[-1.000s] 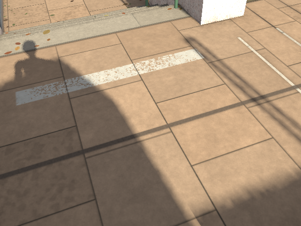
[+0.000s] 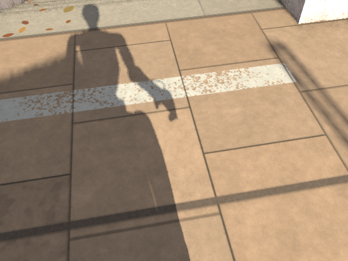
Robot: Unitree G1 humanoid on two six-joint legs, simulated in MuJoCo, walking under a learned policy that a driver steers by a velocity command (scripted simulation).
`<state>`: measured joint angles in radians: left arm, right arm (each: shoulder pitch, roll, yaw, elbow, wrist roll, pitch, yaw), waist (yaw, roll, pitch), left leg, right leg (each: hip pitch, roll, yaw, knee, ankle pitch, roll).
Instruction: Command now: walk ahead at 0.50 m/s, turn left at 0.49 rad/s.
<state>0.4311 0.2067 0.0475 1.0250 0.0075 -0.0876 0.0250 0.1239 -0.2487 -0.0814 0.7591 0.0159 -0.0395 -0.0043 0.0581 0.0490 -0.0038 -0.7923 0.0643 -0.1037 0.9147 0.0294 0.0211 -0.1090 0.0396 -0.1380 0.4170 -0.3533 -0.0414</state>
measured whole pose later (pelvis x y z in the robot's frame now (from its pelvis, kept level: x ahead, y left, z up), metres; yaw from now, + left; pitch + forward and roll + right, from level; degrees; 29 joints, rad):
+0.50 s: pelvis +0.28 +0.06 +0.01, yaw +18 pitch +3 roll -1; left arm 0.02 0.27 0.07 0.74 0.01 -0.09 0.01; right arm 0.36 -0.24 -0.07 0.74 0.02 -0.05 -0.01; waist -0.06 -0.02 0.01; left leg -0.20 -0.12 -0.15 0.37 -0.21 0.10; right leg -0.69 -0.08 0.12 0.74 -0.04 0.05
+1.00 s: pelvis +0.55 +0.10 +0.02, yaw +24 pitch +3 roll -1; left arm 0.38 0.25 0.05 0.86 -0.01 -0.09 -0.02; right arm 0.12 -0.27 -0.06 0.67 0.01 -0.07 0.00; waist 0.09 0.04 0.01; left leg -0.67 0.10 -0.06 0.77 -0.07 0.00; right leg -0.09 0.06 0.01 0.25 -0.20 -0.06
